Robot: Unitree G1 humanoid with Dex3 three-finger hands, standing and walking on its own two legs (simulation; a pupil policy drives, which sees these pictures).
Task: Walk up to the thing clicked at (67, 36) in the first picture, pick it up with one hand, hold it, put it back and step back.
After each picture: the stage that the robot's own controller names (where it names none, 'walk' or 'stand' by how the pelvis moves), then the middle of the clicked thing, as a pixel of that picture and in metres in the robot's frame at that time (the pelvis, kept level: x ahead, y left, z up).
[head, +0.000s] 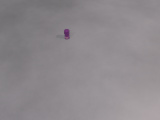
stand; (66, 34) +1.54 +0.19 -0.72
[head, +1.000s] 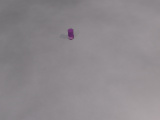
walk; (70, 34) +1.40 +0.22 -0.71
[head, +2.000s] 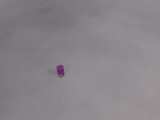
walk; (60, 71) +0.91 +0.25 -0.71
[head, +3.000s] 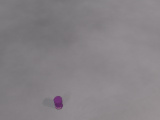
walk; (58, 102) +0.59 +0.20 -0.69
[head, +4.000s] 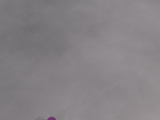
stand; out of the picture +0.41 +0.18 -0.70
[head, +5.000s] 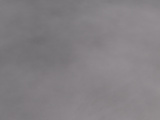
stand; out of the picture +0.36 +0.18 -0.72
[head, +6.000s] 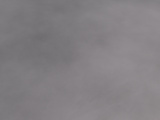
walk; out of the picture +0.33 +0.16 -0.71
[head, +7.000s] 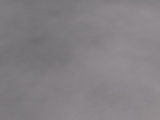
stand; out of the picture +0.38 +0.19 -0.72
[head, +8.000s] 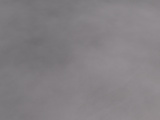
stand; out of the picture +0.36 +0.19 -0.73
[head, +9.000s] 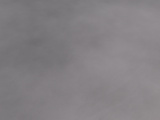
go down; out of the picture +0.35 +0.19 -0.73
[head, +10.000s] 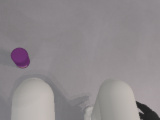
go down; (21, 58) +0.43 +0.23 -0.32
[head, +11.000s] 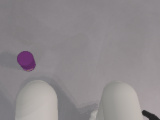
approach; (27, 61) +0.43 +0.22 -0.31
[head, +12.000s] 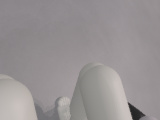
close in; out of the picture +0.42 +0.27 -0.22
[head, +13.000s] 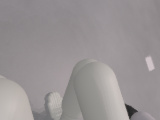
close; out of the picture +0.41 +0.28 -0.22
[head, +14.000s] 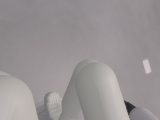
lift; out of the picture +0.38 +0.25 -0.23
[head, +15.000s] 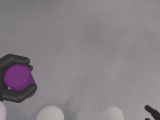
lift; (22, 82) +0.33 +0.19 -0.01
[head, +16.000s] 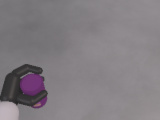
hold; (35, 91) +0.32 +0.17 +0.01
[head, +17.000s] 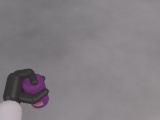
hold; (36, 91) +0.32 +0.16 +0.01
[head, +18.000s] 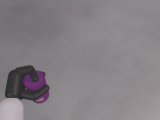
crouch; (37, 87) +0.34 +0.16 -0.04
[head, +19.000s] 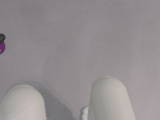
lower; out of the picture +0.48 +0.24 -0.09
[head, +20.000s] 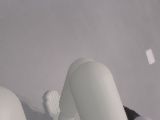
lower; out of the picture +0.43 +0.29 -0.22
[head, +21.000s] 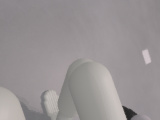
lower; out of the picture +0.43 +0.29 -0.23
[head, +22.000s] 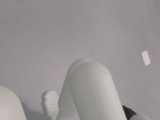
lower; out of the picture +0.43 +0.29 -0.23
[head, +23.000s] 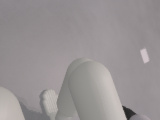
lower; out of the picture +0.44 +0.29 -0.23
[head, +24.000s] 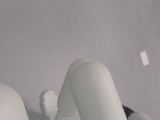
draw back; out of the picture +0.43 +0.26 -0.23
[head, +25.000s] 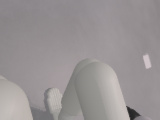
rise; out of the picture +0.43 +0.25 -0.23
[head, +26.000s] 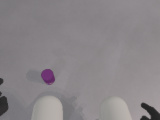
walk; (48, 77) +0.44 +0.17 -0.45
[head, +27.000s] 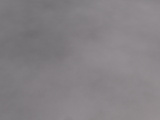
stand; out of the picture +0.38 +0.14 -0.66
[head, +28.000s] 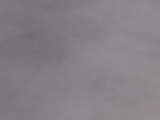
stand; out of the picture +0.38 +0.16 -0.67
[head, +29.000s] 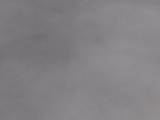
stand; out of the picture +0.40 +0.14 -0.71
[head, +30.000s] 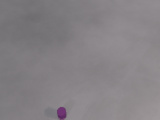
walk; (61, 113) +0.42 +0.11 -0.70
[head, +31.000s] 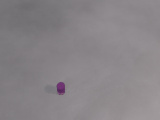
walk; (60, 88) +0.61 +0.13 -0.71
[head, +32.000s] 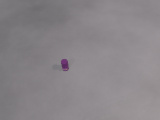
walk; (64, 65) +0.95 +0.25 -0.70
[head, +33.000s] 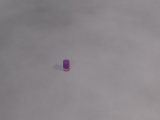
stand; (66, 65) +1.02 +0.16 -0.71
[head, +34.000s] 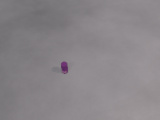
stand; (64, 67) +1.01 +0.18 -0.73
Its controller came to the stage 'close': yes
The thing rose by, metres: 0.71
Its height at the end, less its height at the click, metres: +0.00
